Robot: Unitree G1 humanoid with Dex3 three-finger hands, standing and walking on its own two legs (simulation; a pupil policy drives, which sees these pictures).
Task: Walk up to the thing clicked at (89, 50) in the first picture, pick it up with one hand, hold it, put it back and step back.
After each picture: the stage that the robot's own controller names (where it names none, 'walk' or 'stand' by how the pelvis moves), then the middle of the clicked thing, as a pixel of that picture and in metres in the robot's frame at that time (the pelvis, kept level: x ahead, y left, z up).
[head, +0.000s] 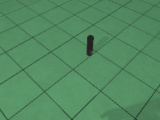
stand; (90, 46) +1.28 -0.07 -0.65
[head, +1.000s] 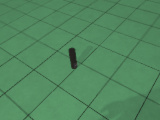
walk; (73, 58) +1.15 +0.20 -0.63
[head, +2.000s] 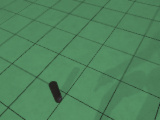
walk; (56, 92) +0.69 +0.30 -0.64
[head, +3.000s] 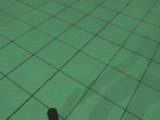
stand; out of the picture +0.47 +0.21 -0.63
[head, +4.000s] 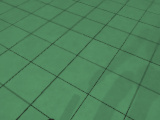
stand; out of the picture +0.42 +0.22 -0.65
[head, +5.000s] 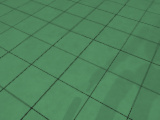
stand; out of the picture +0.40 +0.21 -0.66
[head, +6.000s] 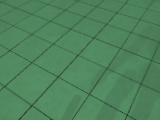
stand; out of the picture +0.41 +0.23 -0.66
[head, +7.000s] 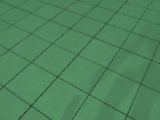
stand; out of the picture +0.40 +0.23 -0.66
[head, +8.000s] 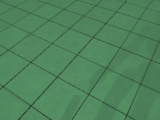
go down; out of the picture +0.40 +0.23 -0.66
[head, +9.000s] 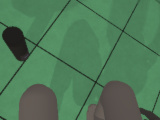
go down; (18, 46) +0.49 +0.24 -0.29
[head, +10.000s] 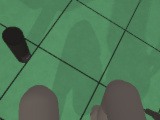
approach; (19, 47) +0.50 +0.24 -0.26
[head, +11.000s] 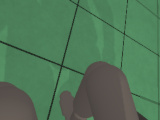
close in; out of the picture +0.48 +0.29 -0.17
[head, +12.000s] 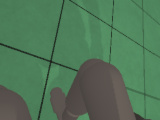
close; out of the picture +0.47 +0.30 -0.17
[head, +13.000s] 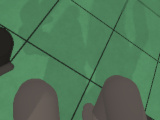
lift; out of the picture +0.38 +0.26 -0.06
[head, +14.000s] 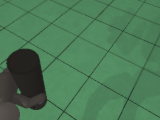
lift; (31, 85) +0.32 +0.17 +0.07
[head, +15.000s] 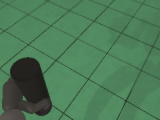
hold; (35, 91) +0.31 +0.16 +0.04
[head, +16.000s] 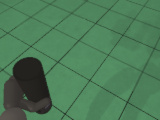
hold; (36, 90) +0.31 +0.16 +0.04
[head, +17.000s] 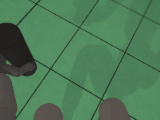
crouch; (19, 55) +0.42 +0.19 -0.03
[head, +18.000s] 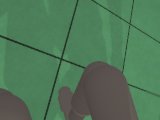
lower; out of the picture +0.47 +0.27 -0.17
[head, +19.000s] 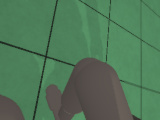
lower; out of the picture +0.48 +0.30 -0.17
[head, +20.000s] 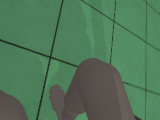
lower; out of the picture +0.47 +0.30 -0.17
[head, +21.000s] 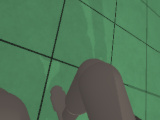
lower; out of the picture +0.47 +0.29 -0.17
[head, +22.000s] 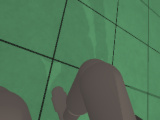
loosen; out of the picture +0.46 +0.27 -0.17
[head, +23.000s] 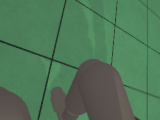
withdraw; out of the picture +0.47 +0.27 -0.18
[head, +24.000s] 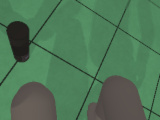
walk; (20, 45) +0.49 +0.22 -0.22
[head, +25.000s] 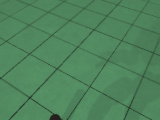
stand; out of the picture +0.42 +0.17 -0.58
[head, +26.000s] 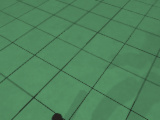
stand; out of the picture +0.43 +0.17 -0.60
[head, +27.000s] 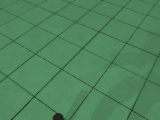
stand; out of the picture +0.43 +0.17 -0.60
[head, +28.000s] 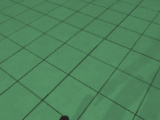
walk; out of the picture +0.45 +0.17 -0.65
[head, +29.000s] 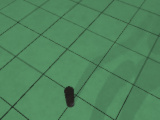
walk; (69, 97) +0.55 +0.12 -0.64
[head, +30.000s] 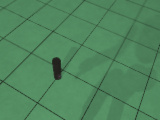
walk; (57, 69) +0.79 +0.17 -0.63
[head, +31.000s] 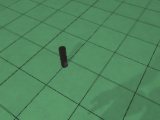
stand; (63, 57) +1.07 +0.25 -0.64
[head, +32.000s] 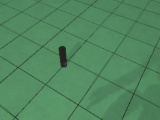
stand; (63, 57) +1.07 +0.20 -0.66
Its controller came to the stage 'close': yes
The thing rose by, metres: 0.70
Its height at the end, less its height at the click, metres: +0.00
